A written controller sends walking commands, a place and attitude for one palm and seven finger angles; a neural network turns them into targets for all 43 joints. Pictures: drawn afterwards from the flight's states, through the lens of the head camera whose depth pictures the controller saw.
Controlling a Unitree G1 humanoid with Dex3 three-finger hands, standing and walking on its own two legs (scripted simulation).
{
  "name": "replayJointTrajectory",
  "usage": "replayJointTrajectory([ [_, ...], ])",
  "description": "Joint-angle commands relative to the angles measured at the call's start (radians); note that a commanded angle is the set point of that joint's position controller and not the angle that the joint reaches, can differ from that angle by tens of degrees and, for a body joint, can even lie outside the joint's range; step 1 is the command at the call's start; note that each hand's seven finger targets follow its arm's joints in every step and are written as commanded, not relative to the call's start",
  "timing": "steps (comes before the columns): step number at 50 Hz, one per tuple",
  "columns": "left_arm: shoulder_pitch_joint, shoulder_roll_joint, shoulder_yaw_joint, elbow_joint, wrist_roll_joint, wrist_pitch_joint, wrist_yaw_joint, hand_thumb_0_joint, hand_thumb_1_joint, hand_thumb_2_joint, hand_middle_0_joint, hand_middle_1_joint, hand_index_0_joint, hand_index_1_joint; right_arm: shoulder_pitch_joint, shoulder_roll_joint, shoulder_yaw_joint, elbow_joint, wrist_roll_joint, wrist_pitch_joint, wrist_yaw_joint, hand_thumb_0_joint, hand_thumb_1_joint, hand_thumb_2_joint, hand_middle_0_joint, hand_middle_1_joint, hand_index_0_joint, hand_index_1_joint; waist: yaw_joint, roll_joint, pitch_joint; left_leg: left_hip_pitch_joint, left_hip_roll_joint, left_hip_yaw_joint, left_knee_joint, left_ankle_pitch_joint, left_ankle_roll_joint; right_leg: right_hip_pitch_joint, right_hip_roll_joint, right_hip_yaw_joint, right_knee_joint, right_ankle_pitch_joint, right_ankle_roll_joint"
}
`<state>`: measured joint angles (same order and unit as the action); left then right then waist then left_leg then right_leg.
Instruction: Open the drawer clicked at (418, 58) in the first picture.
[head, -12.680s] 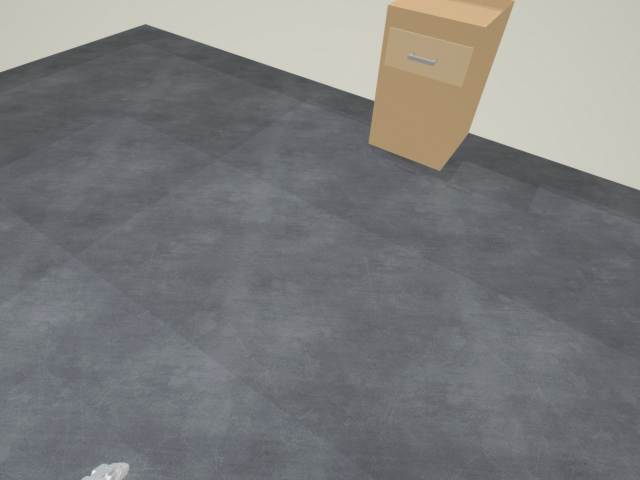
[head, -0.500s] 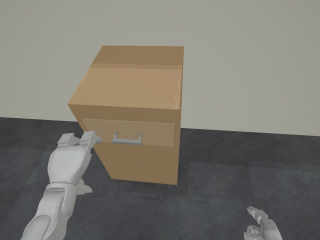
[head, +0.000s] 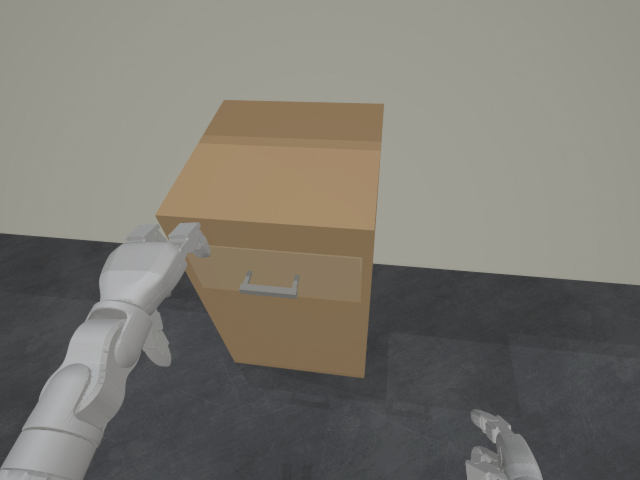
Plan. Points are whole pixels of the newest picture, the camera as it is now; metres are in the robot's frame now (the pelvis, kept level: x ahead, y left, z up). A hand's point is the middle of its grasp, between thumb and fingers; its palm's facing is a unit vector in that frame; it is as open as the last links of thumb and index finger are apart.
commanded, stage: raise the hand with hooked fingers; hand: left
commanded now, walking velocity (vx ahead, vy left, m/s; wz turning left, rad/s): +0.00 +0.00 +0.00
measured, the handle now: (270, 284) +0.53 +0.20 -0.23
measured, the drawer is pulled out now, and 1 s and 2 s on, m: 0.00 0.00 0.00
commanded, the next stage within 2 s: move the hooked fingers above the handle in 0.26 s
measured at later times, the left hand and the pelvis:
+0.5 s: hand (184, 308) +0.30 +0.22 +0.04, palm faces -0.06 -0.10 -0.99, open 13.9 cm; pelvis -0.01 -0.01 +0.00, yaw +0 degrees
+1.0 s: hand (225, 303) +0.37 +0.21 -0.04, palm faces -0.14 -0.07 -0.99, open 13.9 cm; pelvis +0.00 -0.01 -0.02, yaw -1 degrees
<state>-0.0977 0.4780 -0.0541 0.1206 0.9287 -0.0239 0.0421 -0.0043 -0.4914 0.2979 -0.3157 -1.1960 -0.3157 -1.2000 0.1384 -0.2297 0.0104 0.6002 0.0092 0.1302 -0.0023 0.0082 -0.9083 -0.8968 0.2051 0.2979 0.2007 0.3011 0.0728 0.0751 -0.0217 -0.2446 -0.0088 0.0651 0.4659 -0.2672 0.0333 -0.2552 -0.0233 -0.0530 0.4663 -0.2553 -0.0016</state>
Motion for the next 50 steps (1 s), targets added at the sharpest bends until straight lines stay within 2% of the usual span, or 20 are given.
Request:
replayJointTrajectory([
  [1,-0.166,0.194,0.14,-0.198,-0.018,-0.043,0.025,0.0,-0.5,0.3,-0.3,-1.2,-0.3,-1.2,-0.096,-0.125,-0.055,-0.159,-0.003,-0.036,0.002,0.0,-0.9,-0.9,0.2,0.3,0.2,0.3,0.004,-0.053,-0.228,0.083,0.006,-0.052,-0.042,0.393,-0.005,0.105,0.036,0.028,-0.034,0.292,-0.042],
  [4,-0.2,0.214,0.163,-0.249,-0.011,-0.077,0.056,0.0,-0.5,0.3,-0.3,-1.2,-0.3,-1.2,-0.086,-0.126,-0.061,-0.156,-0.007,-0.038,0.002,0.0,-0.9,-0.9,0.2,0.3,0.2,0.3,0.005,-0.055,-0.256,0.093,0.008,-0.056,-0.038,0.409,-0.003,0.101,0.034,0.03,-0.028,0.299,-0.042],
  [7,-0.23,0.227,0.183,-0.27,-0.003,-0.094,0.101,0.0,-0.5,0.3,-0.3,-1.2,-0.3,-1.2,-0.08,-0.123,-0.065,-0.151,-0.006,-0.047,0.002,0.0,-0.9,-0.9,0.2,0.3,0.2,0.3,0.005,-0.009,-0.283,0.1,0.005,-0.06,-0.034,0.393,-0.005,0.095,0.031,0.032,-0.022,0.277,-0.045],
  [8,-0.221,0.22,0.181,-0.247,-0.001,-0.092,0.113,0.0,-0.5,0.3,-0.3,-1.2,-0.3,-1.2,-0.079,-0.121,-0.068,-0.142,-0.003,-0.046,0.002,0.0,-0.9,-0.9,0.2,0.3,0.2,0.3,0.001,-0.008,-0.259,0.094,0.005,-0.053,-0.034,0.38,-0.005,0.08,0.034,0.031,-0.026,0.269,-0.046],
  [9,-0.225,0.22,0.183,-0.262,0.0,-0.092,0.124,0.0,-0.5,0.3,-0.3,-1.2,-0.3,-1.2,-0.075,-0.124,-0.073,-0.139,-0.004,-0.048,0.002,0.0,-0.9,-0.9,0.2,0.3,0.2,0.3,0.003,0.004,-0.286,0.105,0.005,-0.052,-0.03,0.393,-0.004,0.084,0.033,0.033,-0.023,0.28,-0.046],
  [11,-0.216,0.218,0.181,-0.226,0.003,-0.072,0.139,0.0,-0.5,0.3,-0.3,-1.2,-0.3,-1.2,-0.079,-0.125,-0.074,-0.136,0.002,-0.049,0.004,0.0,-0.9,-0.9,0.2,0.3,0.2,0.3,-0.001,0.007,-0.264,0.085,0.003,-0.049,-0.035,0.358,-0.007,0.078,0.034,0.033,-0.026,0.253,-0.047],
  [17,-0.193,0.177,0.119,-0.188,-0.003,-0.018,0.121,0.0,-0.5,0.3,-0.3,-1.2,-0.3,-1.2,-0.091,-0.129,-0.071,-0.14,0.011,-0.05,0.002,0.0,-0.9,-0.9,0.2,0.3,0.2,0.3,-0.01,-0.058,-0.267,0.068,0.002,-0.037,-0.041,0.304,0.003,0.091,0.029,0.037,-0.032,0.239,-0.038],
  [21,-0.205,0.157,0.098,-0.055,-0.008,-0.01,0.088,0.0,-0.5,0.3,-0.3,-1.2,-0.3,-1.2,-0.082,-0.135,-0.065,-0.128,0.018,-0.046,-0.006,0.0,-0.9,-0.9,0.2,0.3,0.2,0.3,-0.03,-0.135,-0.162,0.005,-0.001,-0.025,-0.045,0.219,0.008,0.044,0.032,0.042,-0.053,0.191,-0.032],
  [23,-0.27,0.159,0.085,-0.006,0.007,-0.026,0.081,0.0,-0.5,0.3,-0.3,-1.2,-0.3,-1.2,-0.066,-0.136,-0.063,-0.119,0.018,-0.044,-0.011,0.0,-0.9,-0.9,0.2,0.3,0.2,0.3,-0.037,-0.134,-0.142,-0.012,-0.006,-0.022,-0.036,0.186,0.01,0.011,0.032,0.041,-0.046,0.159,-0.033],
  [25,-0.374,0.158,0.071,-0.008,0.03,-0.06,0.091,0.0,-0.5,0.3,-0.3,-1.2,-0.3,-1.2,-0.053,-0.133,-0.066,-0.114,0.01,-0.05,-0.014,0.0,-0.9,-0.9,0.2,0.3,0.2,0.3,-0.044,-0.114,-0.19,-0.001,-0.009,-0.023,-0.016,0.174,0.012,-0.013,0.029,0.045,-0.031,0.141,-0.033],
  [28,-0.417,0.205,0.126,-0.016,0.057,-0.122,0.137,0.0,-0.5,0.3,-0.3,-1.2,-0.3,-1.2,-0.028,-0.126,-0.077,-0.108,-0.003,-0.06,-0.019,0.0,-0.9,-0.9,0.2,0.3,0.2,0.3,-0.032,-0.028,-0.291,0.012,-0.017,-0.028,0.026,0.224,0.013,0.004,0.029,0.057,0.008,0.189,-0.042],
  [29,-0.454,0.181,0.106,-0.017,0.062,-0.139,0.154,0.0,-0.5,0.3,-0.3,-1.2,-0.3,-1.2,-0.019,-0.122,-0.078,-0.103,-0.007,-0.062,-0.02,0.0,-0.9,-0.9,0.2,0.3,0.2,0.3,-0.043,-0.007,-0.309,0.016,-0.018,-0.028,0.041,0.234,0.012,-0.017,0.027,0.057,0.019,0.203,-0.042],
  [32,-0.484,0.207,0.151,0.094,0.079,-0.156,0.21,0.0,-0.5,0.3,-0.3,-1.2,-0.3,-1.2,0.014,-0.124,-0.087,-0.081,-0.007,-0.065,-0.022,0.0,-0.9,-0.9,0.2,0.3,0.2,0.3,-0.053,-0.029,-0.296,-0.048,-0.016,-0.035,0.076,0.224,0.01,-0.067,0.034,0.05,0.055,0.195,-0.043],
  [35,-0.5,0.168,0.128,0.196,0.095,-0.137,0.258,0.0,-0.5,0.3,-0.3,-1.2,-0.3,-1.2,0.036,-0.127,-0.096,-0.067,-0.009,-0.064,-0.017,0.0,-0.9,-0.9,0.2,0.3,0.2,0.3,-0.062,-0.059,-0.328,-0.095,-0.017,-0.027,0.115,0.236,0.01,-0.095,0.034,0.049,0.091,0.232,-0.042],
  [36,-0.485,0.191,0.157,0.238,0.102,-0.123,0.27,0.0,-0.5,0.3,-0.3,-1.2,-0.3,-1.2,0.045,-0.135,-0.102,-0.064,-0.009,-0.063,-0.014,0.0,-0.9,-0.9,0.2,0.3,0.2,0.3,-0.057,-0.077,-0.344,-0.117,-0.016,-0.028,0.119,0.245,0.009,-0.086,0.038,0.047,0.102,0.244,-0.043],
  [39,-0.473,0.141,0.102,0.286,0.112,-0.089,0.283,0.0,-0.5,0.3,-0.3,-1.2,-0.3,-1.2,0.065,-0.141,-0.11,-0.067,-0.009,-0.054,-0.007,0.0,-0.9,-0.9,0.2,0.3,0.2,0.3,-0.062,-0.06,-0.404,-0.128,-0.016,-0.017,0.148,0.268,0.008,-0.088,0.038,0.051,0.127,0.289,-0.042],
  [41,-0.482,0.138,0.092,0.345,0.115,-0.074,0.278,0.0,-0.5,0.3,-0.3,-1.2,-0.3,-1.2,0.08,-0.149,-0.113,-0.063,-0.008,-0.048,-0.008,0.0,-0.9,-0.9,0.2,0.3,0.2,0.3,-0.079,-0.103,-0.398,-0.158,-0.015,-0.02,0.159,0.26,0.012,-0.087,0.041,0.052,0.129,0.3,-0.04],
  [46,-0.571,0.169,0.108,0.345,0.12,-0.125,0.273,0.0,-0.5,0.3,-0.3,-1.2,-0.3,-1.2,0.118,-0.156,-0.12,-0.054,-0.018,-0.034,-0.019,0.0,-0.9,-0.9,0.2,0.3,0.2,0.3,-0.092,-0.089,-0.43,-0.19,-0.014,-0.023,0.192,0.265,0.017,-0.105,0.039,0.061,0.161,0.32,-0.04],
  [49,-0.607,0.168,0.126,0.368,0.136,-0.184,0.308,0.0,-0.5,0.3,-0.3,-1.2,-0.3,-1.2,0.144,-0.151,-0.127,-0.035,-0.027,-0.031,-0.019,0.0,-0.9,-0.9,0.2,0.3,0.2,0.3,-0.103,-0.049,-0.434,-0.201,-0.013,-0.026,0.231,0.27,0.019,-0.173,0.04,0.058,0.195,0.304,-0.042],
  [50,-0.626,0.204,0.162,0.375,0.148,-0.201,0.328,0.0,-0.5,0.3,-0.3,-1.2,-0.3,-1.2,0.152,-0.152,-0.128,-0.026,-0.032,-0.03,-0.018,0.0,-0.9,-0.9,0.2,0.3,0.2,0.3,-0.1,-0.039,-0.439,-0.215,-0.011,-0.03,0.245,0.267,0.017,-0.199,0.042,0.054,0.214,0.286,-0.046],
])
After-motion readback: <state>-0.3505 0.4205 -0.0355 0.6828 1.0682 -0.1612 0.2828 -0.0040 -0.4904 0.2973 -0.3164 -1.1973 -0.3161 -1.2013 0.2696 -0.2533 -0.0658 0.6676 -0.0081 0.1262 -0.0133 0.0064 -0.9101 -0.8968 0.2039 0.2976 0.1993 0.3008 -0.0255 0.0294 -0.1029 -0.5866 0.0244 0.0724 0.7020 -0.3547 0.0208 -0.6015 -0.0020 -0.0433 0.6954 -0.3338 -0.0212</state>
